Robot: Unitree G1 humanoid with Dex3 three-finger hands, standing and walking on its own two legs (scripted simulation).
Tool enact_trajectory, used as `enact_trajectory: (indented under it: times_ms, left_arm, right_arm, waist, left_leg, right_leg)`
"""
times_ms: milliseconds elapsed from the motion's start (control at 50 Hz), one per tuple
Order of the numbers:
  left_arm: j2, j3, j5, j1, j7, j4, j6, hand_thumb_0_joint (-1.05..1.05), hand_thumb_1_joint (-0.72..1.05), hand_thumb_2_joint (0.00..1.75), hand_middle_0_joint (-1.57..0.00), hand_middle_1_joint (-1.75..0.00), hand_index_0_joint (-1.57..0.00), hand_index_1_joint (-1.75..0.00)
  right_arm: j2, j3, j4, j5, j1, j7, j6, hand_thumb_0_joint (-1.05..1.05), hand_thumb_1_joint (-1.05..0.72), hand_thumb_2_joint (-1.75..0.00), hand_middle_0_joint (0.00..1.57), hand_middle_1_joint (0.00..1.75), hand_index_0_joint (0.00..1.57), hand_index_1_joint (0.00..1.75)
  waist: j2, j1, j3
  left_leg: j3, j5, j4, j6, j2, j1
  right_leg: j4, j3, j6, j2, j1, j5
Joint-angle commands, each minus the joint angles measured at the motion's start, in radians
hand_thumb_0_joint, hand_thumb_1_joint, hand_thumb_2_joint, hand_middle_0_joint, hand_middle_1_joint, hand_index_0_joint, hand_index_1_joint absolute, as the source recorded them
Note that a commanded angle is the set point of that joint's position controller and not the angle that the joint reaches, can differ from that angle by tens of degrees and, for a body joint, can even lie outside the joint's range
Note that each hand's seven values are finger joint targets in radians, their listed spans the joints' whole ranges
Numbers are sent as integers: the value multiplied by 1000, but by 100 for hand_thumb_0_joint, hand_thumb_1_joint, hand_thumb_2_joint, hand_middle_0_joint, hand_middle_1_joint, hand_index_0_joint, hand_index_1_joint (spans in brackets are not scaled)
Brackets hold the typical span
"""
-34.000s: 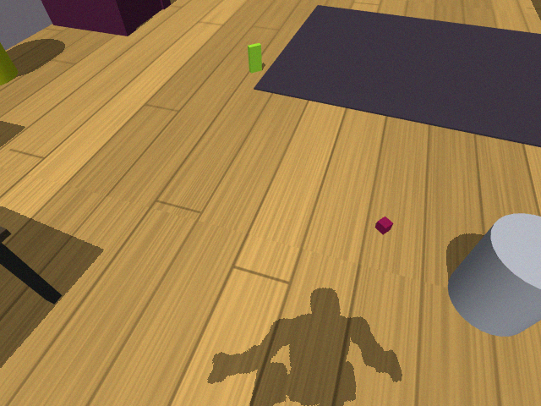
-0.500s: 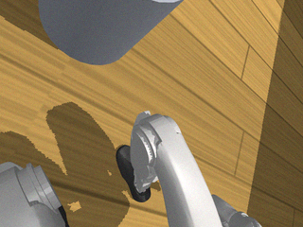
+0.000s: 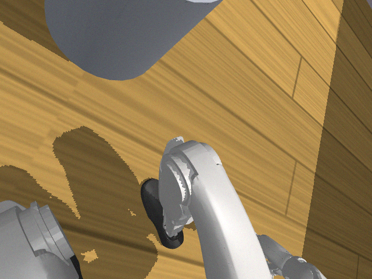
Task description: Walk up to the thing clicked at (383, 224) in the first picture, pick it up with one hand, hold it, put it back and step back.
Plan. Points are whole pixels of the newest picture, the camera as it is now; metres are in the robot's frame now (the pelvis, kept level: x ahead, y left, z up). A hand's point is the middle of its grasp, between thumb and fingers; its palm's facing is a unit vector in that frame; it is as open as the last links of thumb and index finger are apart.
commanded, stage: close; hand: left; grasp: from above
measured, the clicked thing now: out of the picture +0.46 +0.36 -0.28
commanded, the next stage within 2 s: settle in 0.28 s
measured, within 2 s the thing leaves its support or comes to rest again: leaves its support in 0.60 s
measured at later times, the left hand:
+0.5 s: hand out of the picture +0.44 +0.36 -0.25, palm faces -0.44 -0.18 -0.88, open 8.1 cm
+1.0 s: hand out of the picture +0.44 +0.38 -0.17, palm faces -0.43 -0.15 -0.89, open 7.8 cm
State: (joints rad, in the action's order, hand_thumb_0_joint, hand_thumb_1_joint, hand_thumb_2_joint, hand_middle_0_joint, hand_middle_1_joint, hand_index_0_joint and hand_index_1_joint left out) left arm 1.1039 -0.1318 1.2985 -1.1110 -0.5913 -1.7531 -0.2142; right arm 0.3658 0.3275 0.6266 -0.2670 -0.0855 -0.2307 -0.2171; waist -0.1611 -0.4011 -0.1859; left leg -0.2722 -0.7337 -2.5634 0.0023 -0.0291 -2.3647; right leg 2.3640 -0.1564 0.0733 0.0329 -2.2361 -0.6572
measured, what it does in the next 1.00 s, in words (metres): stands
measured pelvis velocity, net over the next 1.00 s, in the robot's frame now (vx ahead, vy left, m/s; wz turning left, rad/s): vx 0.00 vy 0.00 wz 0.06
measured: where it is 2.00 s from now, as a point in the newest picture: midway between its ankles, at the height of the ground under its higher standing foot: (123, 254)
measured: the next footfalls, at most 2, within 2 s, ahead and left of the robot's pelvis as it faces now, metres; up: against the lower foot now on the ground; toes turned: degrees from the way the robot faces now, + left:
none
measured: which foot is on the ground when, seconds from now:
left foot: down 0.00-1.00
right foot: down 0.00-1.00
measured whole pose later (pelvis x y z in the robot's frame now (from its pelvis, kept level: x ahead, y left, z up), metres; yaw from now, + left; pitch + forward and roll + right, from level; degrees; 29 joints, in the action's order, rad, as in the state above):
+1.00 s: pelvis +0.00 +0.00 +0.01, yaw +3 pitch +33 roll -12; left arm 0.91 -0.10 1.20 -1.00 -0.32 -1.42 -0.15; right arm 0.34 0.18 0.64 -0.17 -0.13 -0.24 -0.11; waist -0.03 -0.29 -0.04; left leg -0.20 -0.71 -2.49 0.00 -0.02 -2.37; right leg 2.34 -0.11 0.06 0.01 -2.26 -0.67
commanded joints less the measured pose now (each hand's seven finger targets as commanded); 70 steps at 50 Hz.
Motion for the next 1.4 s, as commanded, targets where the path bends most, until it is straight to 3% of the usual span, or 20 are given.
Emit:
enact_trajectory:
  times_ms: [0,100,220,320,460,540,560,580,600,640,680,700,720,820,900,940,1040,1220,1320,1380]
  left_arm:
    - [257,-34,-27,-212,-29,134,10,0,34,45,-59,-77,-70,-66]
    - [228,-10,-41,-188,-1,112,-4,0,41,45,-65,-76,-76,-64]
    - [250,-31,-39,-188,7,159,-26,0,59,49,-80,-74,-91,-63]
    - [211,2,-31,-196,11,132,-33,0,69,52,-91,-70,-99,-61]
    - [235,-18,-20,-253,0,227,-22,0,69,47,-94,-65,-104,-56]
    - [214,-15,-26,-244,6,288,-9,0,69,46,-97,-60,-105,-52]
    - [233,-43,-22,-179,8,240,4,0,69,46,-96,-60,-105,-52]
    - [206,-20,-27,-242,14,328,-1,0,70,47,-98,-59,-106,-51]
    - [226,-51,-31,-181,15,266,13,0,70,45,-98,-58,-106,-50]
    - [192,-34,-49,-235,33,373,20,0,71,44,-99,-57,-107,-48]
    - [186,-46,-51,-184,58,319,43,0,72,46,-102,-55,-109,-48]
    - [159,-22,-60,-230,74,422,37,0,71,46,-101,-54,-108,-48]
    - [184,-55,-60,-159,82,368,49,0,72,46,-102,-54,-108,-48]
    - [95,-14,-105,-175,158,468,56,0,72,44,-102,-52,-109,-45]
    - [71,-6,-106,-154,226,445,67,0,71,45,-103,-49,-109,-43]
    - [51,4,-122,-203,250,516,56,0,73,45,-104,-50,-110,-44]
    - [51,4,-103,-200,309,556,34,0,76,45,-108,-47,-113,-42]
    - [77,-18,-82,-243,313,601,9,0,75,45,-108,-44,-112,-40]
    - [56,-4,-82,-265,321,613,21,0,71,45,-110,-43,-113,-40]
    - [22,10,-98,-221,340,600,38,0,67,35,-98,-39,-103,-32]
  right_arm:
    - [331,-102,17,6,-188,9,4,0,-89,-90,20,30,20,30]
    - [329,-107,20,5,-194,13,12,0,-90,-90,20,30,20,30]
    - [317,-97,21,7,-194,15,22,0,-90,-90,20,30,20,30]
    - [317,-102,14,9,-190,15,26,0,-90,-90,20,30,20,30]
    - [319,-118,20,9,-205,14,26,0,-90,-90,20,30,20,30]
    - [313,-128,22,13,-204,10,24,0,-90,-90,20,30,20,30]
    - [319,-139,29,16,-201,9,26,0,-90,-90,20,30,20,30]
    - [310,-146,22,20,-202,7,26,0,-90,-90,20,30,20,30]
    - [309,-150,31,22,-206,5,30,0,-90,-90,20,30,20,30]
    - [299,-160,17,30,-205,1,32,0,-90,-90,20,30,20,30]
    - [305,-175,25,36,-219,-3,33,0,-90,-90,20,30,20,30]
    - [297,-179,22,41,-221,-3,37,0,-90,-90,20,30,20,30]
    - [299,-190,16,49,-217,-5,41,0,-90,-90,20,30,20,30]
    - [274,-224,17,81,-237,-5,71,0,-90,-90,20,30,20,30]
    - [262,-243,11,98,-261,1,100,0,-90,-90,20,30,20,30]
    - [252,-249,13,105,-268,8,114,0,-90,-90,20,30,20,30]
    - [245,-266,11,123,-278,30,151,0,-90,-90,20,30,20,30]
    - [225,-277,6,133,-282,75,201,0,-89,-89,20,30,20,30]
    - [217,-287,6,138,-290,93,215,0,-91,-91,20,30,20,30]
    - [207,-298,8,146,-301,98,221,0,-88,-89,20,30,20,30]
  waist:
    - [615,-19,678]
    - [562,-36,648]
    - [578,-11,670]
    - [558,-36,623]
    - [630,-18,700]
    - [682,0,738]
    - [687,14,741]
    - [713,17,771]
    - [694,28,785]
    - [700,36,790]
    - [694,34,746]
    - [725,46,783]
    - [691,60,803]
    - [645,79,830]
    - [524,73,822]
    - [536,80,845]
    - [541,98,856]
    - [546,123,883]
    - [563,119,906]
    - [556,133,920]
  left_leg:
    - [106,303,275,-9,-30,537]
    - [115,283,261,2,-29,499]
    - [106,293,268,-5,-27,521]
    - [102,246,273,-4,-29,511]
    - [108,296,271,-9,-27,556]
    - [104,355,288,-20,-29,615]
    - [103,352,294,-22,-29,625]
    - [110,380,291,-22,-28,632]
    - [112,370,287,-19,-27,629]
    - [129,363,294,-16,-20,598]
    - [129,346,297,-19,-20,599]
    - [136,370,305,-20,-16,611]
    - [136,351,306,-15,-16,613]
    - [151,294,329,-3,-6,561]
    - [171,267,313,16,3,477]
    - [172,256,333,14,5,490]
    - [170,259,361,5,13,537]
    - [198,242,389,8,26,547]
    - [203,247,414,10,28,573]
    - [205,256,436,10,25,600]
  right_leg:
    - [-163,-119,-87,43,369,297]
    - [-188,-112,-82,49,388,289]
    - [-175,-120,-87,48,377,283]
    - [-174,-124,-85,46,337,250]
    - [-162,-119,-89,44,338,289]
    - [-146,-124,-94,39,319,323]
    - [-143,-121,-96,39,308,307]
    - [-144,-118,-96,42,313,330]
    - [-147,-114,-97,40,326,323]
    - [-163,-103,-98,37,330,325]
    - [-155,-101,-103,33,282,295]
    - [-163,-97,-104,31,295,315]
    - [-167,-92,-105,32,309,299]
    - [-193,-71,-107,25,297,265]
    - [-227,-48,-99,24,347,252]
    - [-234,-46,-99,20,351,239]
    - [-231,-42,-108,11,324,227]
    - [-267,-22,-118,4,325,194]
    - [-280,-19,-116,0,322,203]
    - [-291,-14,-117,0,329,210]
